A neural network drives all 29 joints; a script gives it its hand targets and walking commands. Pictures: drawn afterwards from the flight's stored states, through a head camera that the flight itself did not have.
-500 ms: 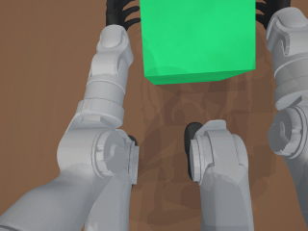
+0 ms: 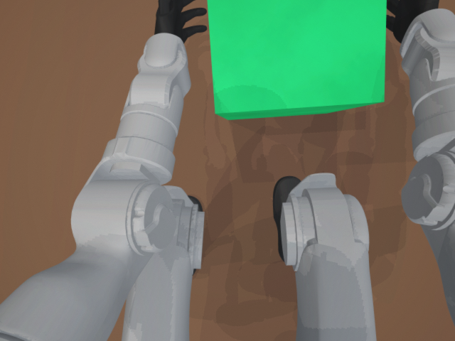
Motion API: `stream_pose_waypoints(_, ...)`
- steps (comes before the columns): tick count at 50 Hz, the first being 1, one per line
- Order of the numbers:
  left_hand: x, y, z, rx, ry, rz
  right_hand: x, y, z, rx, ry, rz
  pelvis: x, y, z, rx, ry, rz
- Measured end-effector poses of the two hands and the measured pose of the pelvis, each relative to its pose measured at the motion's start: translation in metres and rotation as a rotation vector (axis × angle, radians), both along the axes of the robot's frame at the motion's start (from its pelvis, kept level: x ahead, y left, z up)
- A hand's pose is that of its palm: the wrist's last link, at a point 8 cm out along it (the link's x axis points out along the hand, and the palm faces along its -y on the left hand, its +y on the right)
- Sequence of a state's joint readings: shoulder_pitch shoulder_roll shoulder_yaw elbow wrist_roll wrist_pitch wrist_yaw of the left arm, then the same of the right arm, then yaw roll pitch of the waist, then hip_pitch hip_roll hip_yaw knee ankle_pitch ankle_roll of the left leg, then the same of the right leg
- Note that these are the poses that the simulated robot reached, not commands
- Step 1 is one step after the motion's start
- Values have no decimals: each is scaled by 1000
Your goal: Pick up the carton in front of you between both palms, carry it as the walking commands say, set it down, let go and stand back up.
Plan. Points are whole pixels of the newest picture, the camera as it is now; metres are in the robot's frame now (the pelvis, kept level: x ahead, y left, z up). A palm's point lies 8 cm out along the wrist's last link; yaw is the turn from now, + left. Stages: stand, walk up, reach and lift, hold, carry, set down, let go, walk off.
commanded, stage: set down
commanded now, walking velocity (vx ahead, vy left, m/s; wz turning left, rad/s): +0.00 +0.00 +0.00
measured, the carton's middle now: (282, 51) +0.51 -0.13 -0.25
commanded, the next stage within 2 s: let go in 1.30 s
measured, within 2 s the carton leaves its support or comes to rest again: neither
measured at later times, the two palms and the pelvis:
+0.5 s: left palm (146, 26) +0.53 +0.04 -0.11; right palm out of the picture +0.50 -0.33 -0.11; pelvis +0.00 -0.01 +0.03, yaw -1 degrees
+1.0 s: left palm out of the picture +0.53 +0.05 +0.04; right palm out of the picture +0.50 -0.34 +0.04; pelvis +0.02 -0.01 +0.15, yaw -2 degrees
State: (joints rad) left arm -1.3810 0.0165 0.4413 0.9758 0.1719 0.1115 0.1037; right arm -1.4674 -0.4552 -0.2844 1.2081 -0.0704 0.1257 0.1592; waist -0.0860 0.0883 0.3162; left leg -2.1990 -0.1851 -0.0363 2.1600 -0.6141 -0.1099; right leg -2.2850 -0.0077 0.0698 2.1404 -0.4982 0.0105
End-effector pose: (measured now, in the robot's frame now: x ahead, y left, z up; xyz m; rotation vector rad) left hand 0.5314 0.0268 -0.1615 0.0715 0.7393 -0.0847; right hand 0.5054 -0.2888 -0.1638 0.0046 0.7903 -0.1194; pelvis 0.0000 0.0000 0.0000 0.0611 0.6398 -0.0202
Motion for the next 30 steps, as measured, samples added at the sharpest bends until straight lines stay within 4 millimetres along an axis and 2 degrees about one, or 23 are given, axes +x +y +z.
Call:
stream_pose_waypoints(4, -13, 15, -23, 51, 57, 17, -17, -5, -27, -21, 34, -47, 1, -1, 2, 6, -15, 1)
stream_pose_waypoints(7, -11, 34, -32, 73, 55, 50, -26, -14, -44, -49, 36, -91, 1, -3, 1, 7, -27, 7)
stream_pose_waypoints(11, -7, 45, -31, 69, 19, 68, -24, -24, -44, -70, -10, -107, 0, -5, -3, 4, -54, 8)
stream_pose_waypoints(15, -4, 41, -20, 56, -16, 68, -13, -31, -26, -69, -68, -103, -1, -6, -6, 3, -64, 2)
stream_pose_waypoints(20, -2, 28, 11, 40, -69, 81, -6, -39, 11, -61, -127, -93, -3, -5, 3, 10, -59, -16)
stream_pose_waypoints(25, -4, 16, 55, 44, -89, 101, -5, -42, 56, -56, -142, -82, -5, -5, 27, 23, -29, -31)
stream_pose_waypoints(30, -1, 16, 94, 63, -78, 117, -5, -42, 95, -54, -119, -73, -2, -7, 55, 34, 24, -41)
